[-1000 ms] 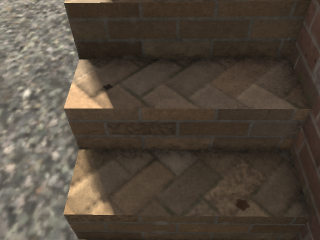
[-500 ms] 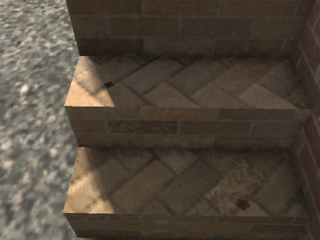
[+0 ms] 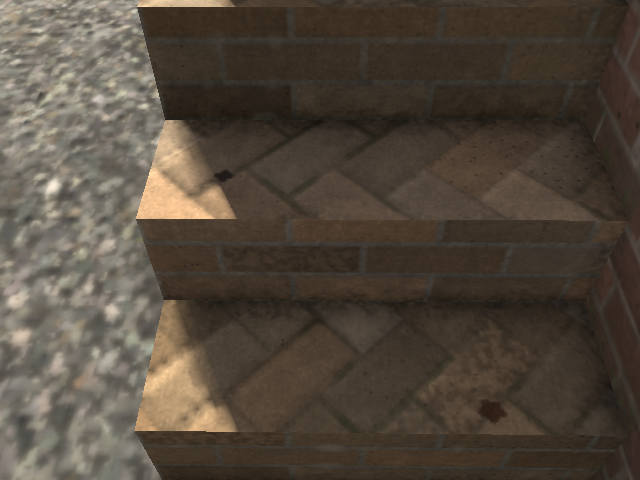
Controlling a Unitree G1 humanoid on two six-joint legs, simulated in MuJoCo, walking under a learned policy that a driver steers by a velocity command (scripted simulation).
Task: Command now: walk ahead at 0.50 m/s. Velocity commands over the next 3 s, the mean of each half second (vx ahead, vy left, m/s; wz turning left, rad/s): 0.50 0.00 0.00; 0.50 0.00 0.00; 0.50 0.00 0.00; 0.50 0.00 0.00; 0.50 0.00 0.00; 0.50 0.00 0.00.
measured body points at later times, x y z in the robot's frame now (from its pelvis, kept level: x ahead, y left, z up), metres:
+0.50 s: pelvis +0.00 +0.00 +0.00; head +0.01 +0.00 +0.45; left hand +0.11 +0.23 -0.14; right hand +0.12 -0.23 -0.14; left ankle -0.03 +0.10 -0.75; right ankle -0.01 -0.09 -0.75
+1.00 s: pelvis +0.00 +0.01 +0.00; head +0.01 +0.01 +0.45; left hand +0.10 +0.24 -0.14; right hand +0.12 -0.22 -0.14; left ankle -0.03 +0.10 -0.75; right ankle -0.01 -0.09 -0.75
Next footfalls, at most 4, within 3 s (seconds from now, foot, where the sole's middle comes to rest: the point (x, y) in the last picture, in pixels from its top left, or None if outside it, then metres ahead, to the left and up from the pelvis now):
none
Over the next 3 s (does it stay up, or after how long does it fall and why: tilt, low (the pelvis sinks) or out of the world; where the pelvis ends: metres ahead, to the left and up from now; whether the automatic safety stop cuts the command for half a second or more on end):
stays up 0.00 0.03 0.00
